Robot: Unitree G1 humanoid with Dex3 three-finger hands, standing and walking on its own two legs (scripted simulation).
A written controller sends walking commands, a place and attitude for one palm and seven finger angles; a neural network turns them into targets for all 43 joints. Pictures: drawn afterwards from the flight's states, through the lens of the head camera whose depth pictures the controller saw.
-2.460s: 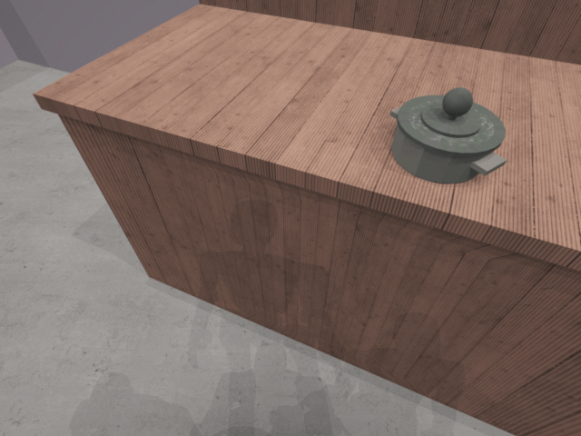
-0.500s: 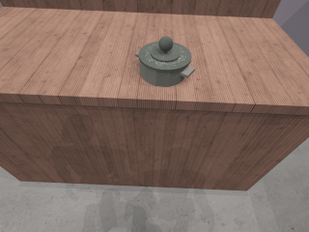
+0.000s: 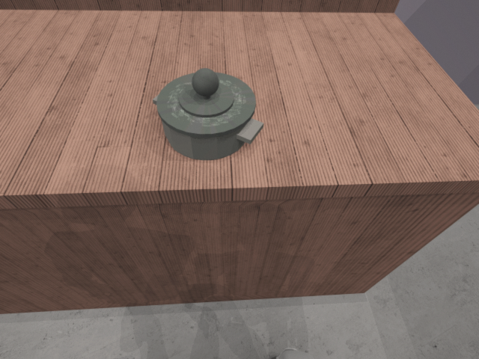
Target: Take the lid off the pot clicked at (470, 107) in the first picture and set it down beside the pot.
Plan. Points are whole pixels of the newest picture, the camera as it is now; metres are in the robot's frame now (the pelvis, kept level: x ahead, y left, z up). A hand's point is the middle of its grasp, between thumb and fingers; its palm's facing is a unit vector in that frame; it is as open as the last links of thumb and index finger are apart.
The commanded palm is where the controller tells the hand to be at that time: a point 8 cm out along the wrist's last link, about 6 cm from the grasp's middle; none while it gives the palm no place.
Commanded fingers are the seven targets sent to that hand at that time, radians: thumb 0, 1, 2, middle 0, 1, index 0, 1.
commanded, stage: come to a stop and stand still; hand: left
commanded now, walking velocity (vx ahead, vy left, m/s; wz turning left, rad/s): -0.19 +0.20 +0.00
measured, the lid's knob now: (205, 82) +0.52 +0.07 +0.17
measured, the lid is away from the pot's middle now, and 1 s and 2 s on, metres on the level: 0.00 0.00 0.00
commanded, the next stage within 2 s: none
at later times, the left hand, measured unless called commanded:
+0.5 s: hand out of the picture +0.02 +0.24 -0.19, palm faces +0.13 -0.97 -0.20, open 7.4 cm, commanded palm none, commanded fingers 0.00 0.90 0.90 -0.20 -0.30 -0.20 -0.30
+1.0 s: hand out of the picture -0.08 +0.22 -0.17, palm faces +0.05 -0.98 -0.18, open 7.4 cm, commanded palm none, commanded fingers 0.00 0.90 0.90 -0.20 -0.30 -0.20 -0.30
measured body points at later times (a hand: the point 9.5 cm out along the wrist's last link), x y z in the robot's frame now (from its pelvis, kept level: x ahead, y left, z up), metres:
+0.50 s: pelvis -0.03 +0.04 -0.01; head -0.02 +0.08 +0.44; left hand +0.02 +0.29 -0.18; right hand +0.08 -0.21 -0.12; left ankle -0.02 +0.11 -0.74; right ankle +0.03 -0.13 -0.70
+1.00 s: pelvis -0.07 +0.06 +0.00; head -0.06 +0.06 +0.45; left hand -0.08 +0.27 -0.16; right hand -0.07 -0.17 -0.16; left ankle -0.02 +0.11 -0.74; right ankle -0.12 -0.07 -0.74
